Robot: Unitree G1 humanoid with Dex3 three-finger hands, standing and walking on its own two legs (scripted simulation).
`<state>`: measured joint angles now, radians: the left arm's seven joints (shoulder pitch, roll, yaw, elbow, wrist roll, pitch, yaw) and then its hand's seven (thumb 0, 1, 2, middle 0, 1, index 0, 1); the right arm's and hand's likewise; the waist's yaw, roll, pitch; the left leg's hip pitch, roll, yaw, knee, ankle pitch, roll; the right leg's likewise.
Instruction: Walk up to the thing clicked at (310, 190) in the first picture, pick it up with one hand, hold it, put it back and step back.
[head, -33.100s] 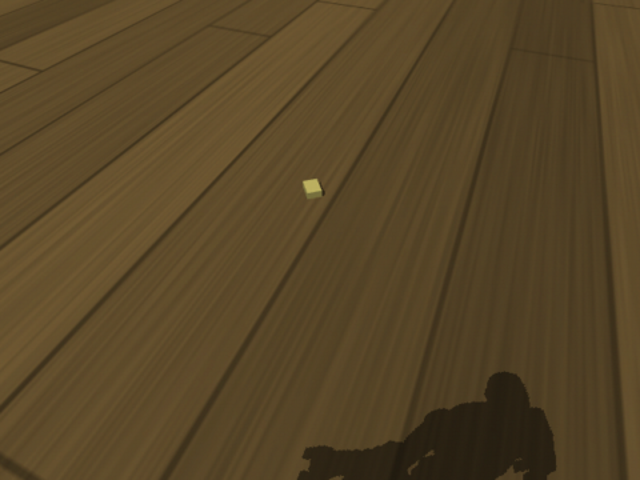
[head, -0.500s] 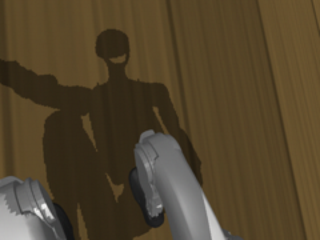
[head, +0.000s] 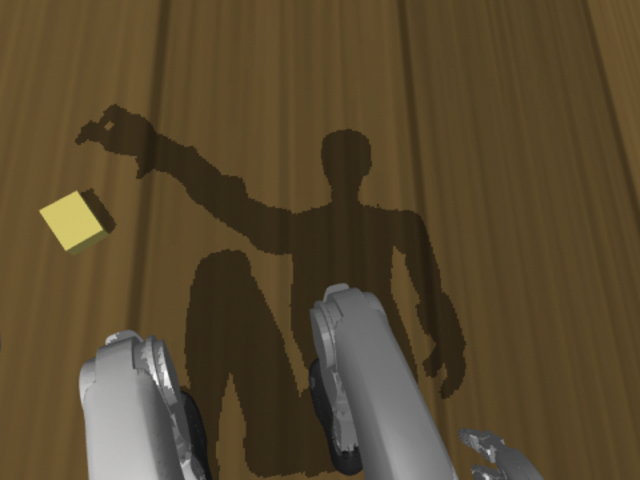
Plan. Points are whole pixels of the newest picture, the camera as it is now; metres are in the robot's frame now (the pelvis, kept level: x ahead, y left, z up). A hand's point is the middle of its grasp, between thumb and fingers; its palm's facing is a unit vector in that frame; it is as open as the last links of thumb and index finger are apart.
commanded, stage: go down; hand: left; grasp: from above
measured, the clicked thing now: (75, 223) +0.56 +0.30 -0.38
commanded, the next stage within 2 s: approach in 1.76 s
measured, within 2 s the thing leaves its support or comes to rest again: neither
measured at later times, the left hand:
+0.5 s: hand out of the picture +0.51 +0.34 +0.03, palm faces -0.32 -0.25 -0.91, open 13.7 cm
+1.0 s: hand out of the picture +0.51 +0.34 +0.06, palm faces -0.32 -0.25 -0.91, open 13.7 cm
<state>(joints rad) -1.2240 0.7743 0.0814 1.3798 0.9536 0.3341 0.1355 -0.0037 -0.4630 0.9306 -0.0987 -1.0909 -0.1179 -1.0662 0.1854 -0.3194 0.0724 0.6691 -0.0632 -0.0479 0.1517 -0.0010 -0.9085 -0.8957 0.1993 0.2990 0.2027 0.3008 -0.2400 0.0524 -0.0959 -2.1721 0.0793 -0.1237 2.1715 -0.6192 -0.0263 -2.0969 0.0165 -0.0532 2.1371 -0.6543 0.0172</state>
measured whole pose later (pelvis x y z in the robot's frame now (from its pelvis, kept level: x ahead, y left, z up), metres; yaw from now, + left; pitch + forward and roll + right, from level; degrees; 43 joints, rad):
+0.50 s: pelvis +0.01 +0.00 +0.08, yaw +2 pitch +36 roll -5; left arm -1.11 0.72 0.06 1.24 0.95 0.33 0.05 0.00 -0.47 0.92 -0.11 -1.09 -0.12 -1.06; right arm 0.24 -0.30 0.05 0.67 -0.02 0.00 0.06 0.00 -0.91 -0.90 0.20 0.30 0.21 0.30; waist -0.20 0.07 -0.14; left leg -1.96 0.08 -0.09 1.92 -0.60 -0.02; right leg -1.88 0.00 -0.05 1.88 -0.64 0.02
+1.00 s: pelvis +0.03 +0.01 +0.13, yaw +1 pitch +36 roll -6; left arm -1.06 0.68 0.07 1.28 0.93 0.35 0.14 0.00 -0.46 0.91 -0.12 -1.08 -0.14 -1.05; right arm 0.23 -0.26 0.05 0.71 -0.02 -0.04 0.06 0.00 -0.92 -0.90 0.20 0.30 0.21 0.30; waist -0.21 0.07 -0.16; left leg -1.79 0.09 -0.07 1.75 -0.60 -0.01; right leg -1.71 0.01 -0.04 1.70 -0.62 0.03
